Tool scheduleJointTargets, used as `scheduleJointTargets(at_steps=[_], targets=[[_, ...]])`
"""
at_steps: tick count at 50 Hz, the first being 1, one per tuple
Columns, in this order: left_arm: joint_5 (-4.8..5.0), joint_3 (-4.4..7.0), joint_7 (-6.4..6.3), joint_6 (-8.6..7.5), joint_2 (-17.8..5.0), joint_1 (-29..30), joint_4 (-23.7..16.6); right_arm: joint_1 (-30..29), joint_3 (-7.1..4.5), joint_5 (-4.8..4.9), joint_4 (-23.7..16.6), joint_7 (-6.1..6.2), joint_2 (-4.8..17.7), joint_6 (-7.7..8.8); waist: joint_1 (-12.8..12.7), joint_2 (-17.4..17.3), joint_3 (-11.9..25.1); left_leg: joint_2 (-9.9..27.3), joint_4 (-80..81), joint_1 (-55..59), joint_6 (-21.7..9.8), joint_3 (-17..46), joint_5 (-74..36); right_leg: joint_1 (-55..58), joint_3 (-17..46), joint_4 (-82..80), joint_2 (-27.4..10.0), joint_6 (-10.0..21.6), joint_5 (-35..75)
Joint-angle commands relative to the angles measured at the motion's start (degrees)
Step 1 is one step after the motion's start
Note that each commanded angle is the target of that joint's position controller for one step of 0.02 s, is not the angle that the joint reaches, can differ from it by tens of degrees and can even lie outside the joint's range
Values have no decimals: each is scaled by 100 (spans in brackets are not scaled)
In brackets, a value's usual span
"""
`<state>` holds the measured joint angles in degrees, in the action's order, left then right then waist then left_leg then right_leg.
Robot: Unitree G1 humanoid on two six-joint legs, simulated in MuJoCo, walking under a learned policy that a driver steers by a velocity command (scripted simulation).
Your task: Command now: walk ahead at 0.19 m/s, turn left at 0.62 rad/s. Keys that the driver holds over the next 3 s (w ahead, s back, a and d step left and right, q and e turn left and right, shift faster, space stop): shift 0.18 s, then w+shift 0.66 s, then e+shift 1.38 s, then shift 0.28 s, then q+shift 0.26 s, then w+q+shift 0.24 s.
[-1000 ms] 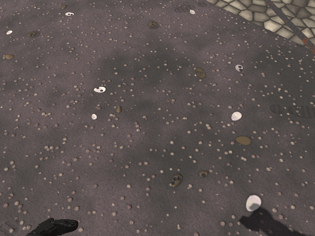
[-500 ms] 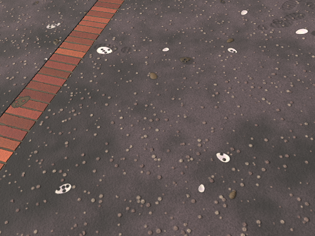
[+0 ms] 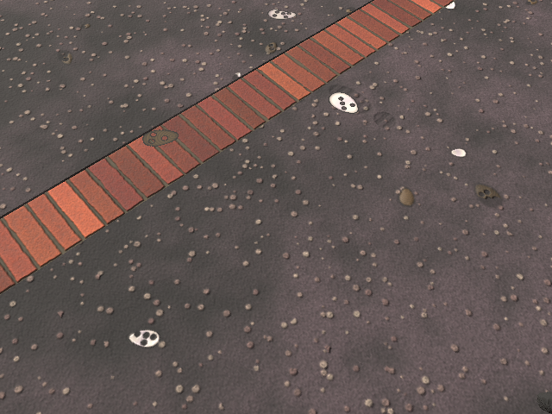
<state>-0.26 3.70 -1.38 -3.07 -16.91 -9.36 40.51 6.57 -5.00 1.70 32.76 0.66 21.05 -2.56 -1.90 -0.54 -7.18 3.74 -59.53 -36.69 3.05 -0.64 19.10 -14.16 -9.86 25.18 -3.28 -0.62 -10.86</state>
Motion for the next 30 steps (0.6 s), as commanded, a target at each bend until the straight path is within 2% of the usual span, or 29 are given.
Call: scheduleJointTargets(at_steps=[1, 3, 5, 6, 7, 8, 9, 10, 11, 12, 13, 15, 17, 19, 20, 21, 22, 23, 24, 25, 26, 27, 28, 29, 30], targets=[[160, 266, 34, -123, -929, 743, -380, 656, 36, -65, -102, -130, -25, 13, 362, 547, 1272, 28, 1265, 1383, -194, 142, -962, 154, 627, -686, -1377, 1120, 2883], [282, 291, 80, -112, -1024, 659, -268, 330, -7, -82, -212, -199, 94, 0, 297, 554, 1201, -81, 1844, 1539, -322, 94, -1057, 330, 576, -502, -1448, 1041, 2612], [361, 297, 93, -78, -1068, 657, -187, 278, -67, -119, -244, -236, 168, 23, 402, 469, 1175, -272, 2691, 2012, -519, -64, -1368, 341, 447, -54, -1376, 841, 2299], [340, 255, 98, -67, -936, 509, -111, 444, -147, -160, -192, -201, 312, 52, 474, 280, 1288, -438, 3039, 2615, -684, -107, -1685, 159, 277, 498, -1148, 658, 2169], [165, 177, 109, -55, -720, 147, -35, 711, -281, -193, -183, -109, 752, 86, 525, -463, 1496, -57, 3250, 3430, -932, 422, -3877, -342, -29, 1554, -709, 284, 1323], [-131, 6, 139, -8, -397, -181, -206, 660, -282, -365, -413, 2, 1181, 113, 274, -1870, 1933, 1738, 3268, 4427, -2105, 2622, -6020, -1833, -2, 3638, 19, -254, -2770], [-9, 38, 162, 84, -610, -223, -53, 619, -100, -351, -439, -27, 732, 174, 442, -1165, 2692, 2027, 3326, 4299, -2672, 2862, -5702, -1846, 1073, 4440, -8, -356, -3074], [210, 93, 205, 124, -861, -135, -92, 859, -150, -244, -257, -77, 767, 196, 538, -981, 2540, 1710, 3742, 4165, -2552, 2764, -2831, -2266, 1065, 4618, -28, -271, -2706], [237, 125, 221, 117, -851, -44, -31, 913, -139, -63, -54, -87, 594, 233, 518, -629, 2052, 1266, 4058, 3881, -2054, 2585, 194, -2547, 1073, 4272, -202, -137, -2239], [162, 145, 204, 113, -857, 169, -51, 736, -108, -12, -5, -64, 551, 245, 492, -705, 1673, 1127, 4307, 3430, -1778, 2618, 1536, -2607, 999, 4036, -211, -96, -1919], [130, 159, 212, 121, -880, 189, -54, 496, -72, -57, -19, -46, 551, 273, 353, -817, 1369, 1016, 4552, 2827, -1683, 2543, 1918, -2335, 959, 3850, -217, -72, -1670], [87, 140, 228, 37, -744, 34, 7, 295, -63, -166, -83, 1, 491, 384, 210, -803, 1243, 906, 4822, 2399, -1656, 2408, 1828, -1991, 934, 3484, -179, -16, -1154], [70, 87, 207, -50, -562, 39, 51, 320, -58, -143, -49, 21, 413, 493, 198, -649, 1213, 855, 4918, 2276, -1623, 2159, 1493, -1752, 964, 2825, -179, 44, -813], [80, 16, 210, -107, -397, 102, 56, 341, -82, -86, 6, 8, 441, 553, 197, -664, 1118, 807, 4973, 2033, -1576, 1881, 1258, -1352, 933, 2056, -136, 85, -598], [-343, -79, 385, 152, -252, -166, 112, 584, -48, -391, 159, -120, 454, 509, 157, -936, 1164, 491, 5099, 1875, -1445, 1446, 1388, -906, 597, 1705, 9, 23, -745], [-282, -47, 452, 256, -326, -171, 99, 561, -69, -405, 174, -209, 424, 483, 166, -1010, 1035, 439, 5088, 1675, -1406, 1359, 1431, -636, 500, 1459, 101, 9, -795], [-191, -31, 474, 295, -413, -177, 72, 567, -71, -370, 185, -270, 429, 454, 155, -903, 977, 482, 5018, 1516, -1383, 1374, 1559, -400, 419, 1267, 166, 17, -822], [-139, -39, 477, 298, -407, -282, 81, 479, -68, -310, 183, -302, 425, 425, 43, -707, 899, 511, 4878, 1228, -1337, 1361, 1721, -37, 336, 1007, 195, 48, -560], [-120, -45, 456, 277, -390, -607, 179, 307, -63, -266, 162, -302, 415, 400, -187, -398, 854, 450, 4583, 830, -1253, 1300, 1938, 488, 225, 734, 266, 97, -361], [-129, -29, 408, 233, -451, -1265, 398, 19, -32, -302, 100, -260, 308, 387, -530, 36, 751, 260, 3911, 272, -1143, 1143, 2132, 1106, 180, 553, 358, 156, -662], [-209, 14, 338, 136, -679, -2177, 654, -446, 81, -360, -81, -212, -101, 399, -943, 1043, 549, -221, 2153, -699, -935, 671, 1799, 1728, 1227, -186, -299, 333, -1776], [-262, 68, 286, 41, -1159, -2460, 613, -812, 265, -347, -384, -158, -666, 483, -1011, 1951, 203, -894, 308, -1797, -727, 375, 1358, 1590, 3478, -1293, -1587, 495, -3596], [-243, 194, 230, 58, -1479, -1794, 380, -417, 277, -346, -540, -153, -596, 548, -490, 1398, 119, -765, -220, -2406, -778, 1030, 406, 1323, 5311, -2083, -2177, 981, -4582], [-163, 189, 220, 39, -1330, -1199, 201, -135, 194, -391, -381, -171, -254, 586, -101, 844, 154, -445, -506, -2416, -721, 1049, -294, 1311, 5095, -1949, -2123, 1082, -4334], [-99, 137, 237, -15, -1073, -952, 152, 91, 119, -447, -209, -223, 17, 610, 85, 518, 409, -289, -444, -2060, -630, 931, -666, 1272, 4331, -1703, -1743, 961, -3647]])
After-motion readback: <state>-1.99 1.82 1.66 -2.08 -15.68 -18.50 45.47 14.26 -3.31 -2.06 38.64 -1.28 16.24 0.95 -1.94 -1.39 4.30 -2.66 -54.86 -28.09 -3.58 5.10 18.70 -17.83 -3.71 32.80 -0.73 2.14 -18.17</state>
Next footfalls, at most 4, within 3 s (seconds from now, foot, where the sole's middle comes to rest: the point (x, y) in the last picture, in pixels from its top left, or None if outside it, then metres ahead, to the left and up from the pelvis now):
0.14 left None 0.19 0.12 -0.77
0.52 right None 0.23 -0.11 -0.77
0.98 left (224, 331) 0.59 0.16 -0.77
1.42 right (316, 282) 0.73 -0.07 -0.77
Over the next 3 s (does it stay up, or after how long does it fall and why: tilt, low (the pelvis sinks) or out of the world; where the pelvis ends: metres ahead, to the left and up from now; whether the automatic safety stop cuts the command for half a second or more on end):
stays up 0.71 -0.02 0.01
